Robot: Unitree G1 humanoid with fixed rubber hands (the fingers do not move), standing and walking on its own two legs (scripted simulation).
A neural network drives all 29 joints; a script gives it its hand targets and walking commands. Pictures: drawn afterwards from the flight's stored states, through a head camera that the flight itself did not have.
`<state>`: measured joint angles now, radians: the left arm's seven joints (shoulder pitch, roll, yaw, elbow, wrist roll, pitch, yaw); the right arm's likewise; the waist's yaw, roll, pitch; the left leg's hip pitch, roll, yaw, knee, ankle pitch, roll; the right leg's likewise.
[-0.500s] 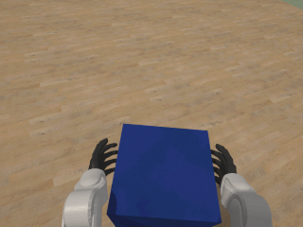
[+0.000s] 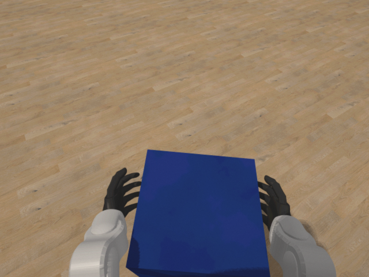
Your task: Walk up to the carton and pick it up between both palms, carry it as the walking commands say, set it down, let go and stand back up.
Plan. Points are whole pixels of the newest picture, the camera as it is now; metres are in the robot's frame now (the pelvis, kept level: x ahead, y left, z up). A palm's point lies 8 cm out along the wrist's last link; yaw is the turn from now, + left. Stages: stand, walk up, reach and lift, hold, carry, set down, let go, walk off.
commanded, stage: carry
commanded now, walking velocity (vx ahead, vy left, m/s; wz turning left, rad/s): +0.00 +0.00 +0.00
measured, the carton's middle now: (192, 223) +0.25 +0.01 -0.02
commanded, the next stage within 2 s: none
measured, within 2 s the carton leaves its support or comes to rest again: neither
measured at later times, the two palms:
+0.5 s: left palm (116, 109) +0.50 +0.21 +0.07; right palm (234, 123) +0.48 -0.09 +0.06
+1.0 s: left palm (116, 58) +0.76 +0.27 +0.06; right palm (207, 67) +0.76 -0.03 +0.04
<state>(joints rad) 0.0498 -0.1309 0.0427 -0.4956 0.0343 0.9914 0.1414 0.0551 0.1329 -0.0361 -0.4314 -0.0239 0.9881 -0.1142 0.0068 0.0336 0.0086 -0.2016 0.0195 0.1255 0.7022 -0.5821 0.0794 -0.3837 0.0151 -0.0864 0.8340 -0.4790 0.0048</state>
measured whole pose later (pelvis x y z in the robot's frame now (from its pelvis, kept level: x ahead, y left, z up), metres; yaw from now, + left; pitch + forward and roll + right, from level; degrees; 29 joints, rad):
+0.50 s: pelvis +0.25 +0.07 +0.00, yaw -1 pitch +4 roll -3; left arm 0.05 -0.13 0.02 -0.56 0.03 1.05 0.14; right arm 0.08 0.13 -0.04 -0.55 -0.02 1.06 -0.13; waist -0.03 0.07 0.04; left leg -0.15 -0.01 0.10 0.68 -0.58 0.08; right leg -0.50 0.09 -0.12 0.81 -0.37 -0.01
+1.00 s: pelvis +0.49 +0.11 +0.01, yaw +3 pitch +4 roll +0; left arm -0.05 -0.13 0.09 -0.21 0.08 0.83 0.09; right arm -0.03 0.13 -0.05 -0.18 -0.11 0.85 -0.11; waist -0.02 0.04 -0.01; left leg -0.29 0.02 0.11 0.71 -0.45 0.04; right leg -0.35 0.01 -0.06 0.66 -0.33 0.00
